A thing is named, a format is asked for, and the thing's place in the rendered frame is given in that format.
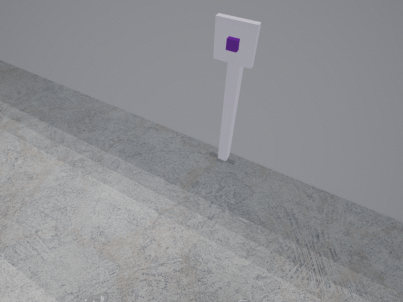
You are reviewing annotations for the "panel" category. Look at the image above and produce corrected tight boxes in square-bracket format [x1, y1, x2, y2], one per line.
[213, 13, 261, 161]

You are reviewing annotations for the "button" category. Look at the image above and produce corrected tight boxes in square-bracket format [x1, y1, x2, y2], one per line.
[226, 36, 240, 52]

